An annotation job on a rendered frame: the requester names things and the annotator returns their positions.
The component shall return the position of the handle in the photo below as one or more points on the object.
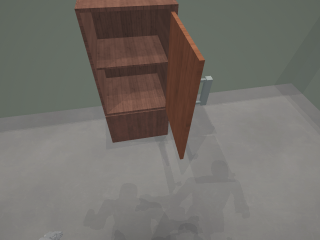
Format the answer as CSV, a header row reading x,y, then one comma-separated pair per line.
x,y
207,83

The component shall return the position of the cupboard door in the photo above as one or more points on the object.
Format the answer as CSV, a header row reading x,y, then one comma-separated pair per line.
x,y
184,72

